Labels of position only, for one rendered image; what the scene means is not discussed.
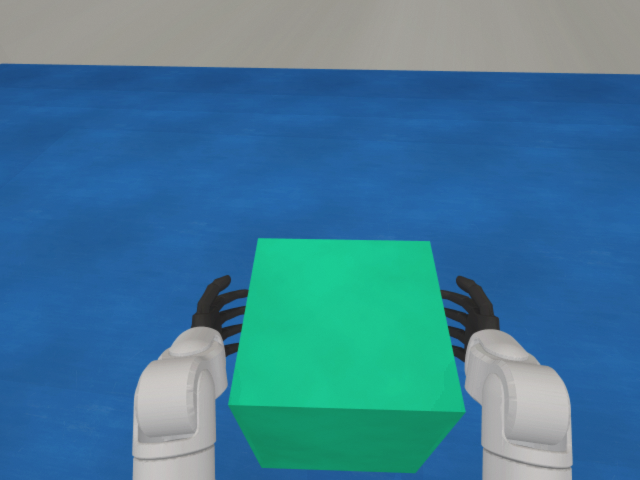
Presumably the carton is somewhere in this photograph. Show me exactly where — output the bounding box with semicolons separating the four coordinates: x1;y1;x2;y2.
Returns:
228;238;466;473

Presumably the left robot hand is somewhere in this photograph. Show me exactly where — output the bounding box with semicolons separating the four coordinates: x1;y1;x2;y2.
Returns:
191;275;249;357

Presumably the right robot forearm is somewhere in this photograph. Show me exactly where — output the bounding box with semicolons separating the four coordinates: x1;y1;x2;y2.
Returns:
465;329;573;480

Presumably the left robot forearm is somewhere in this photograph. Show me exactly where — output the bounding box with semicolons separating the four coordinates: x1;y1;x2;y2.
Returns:
132;327;228;480

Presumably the right robot hand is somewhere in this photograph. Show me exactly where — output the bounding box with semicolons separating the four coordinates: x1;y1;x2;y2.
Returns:
440;276;500;363

